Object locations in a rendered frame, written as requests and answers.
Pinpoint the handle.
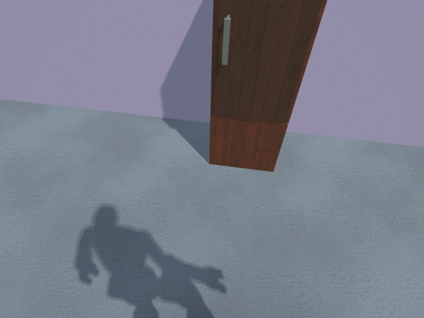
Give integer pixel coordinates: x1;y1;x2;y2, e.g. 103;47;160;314
222;15;231;65

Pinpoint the cupboard door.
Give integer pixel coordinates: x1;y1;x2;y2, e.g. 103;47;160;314
214;0;322;122

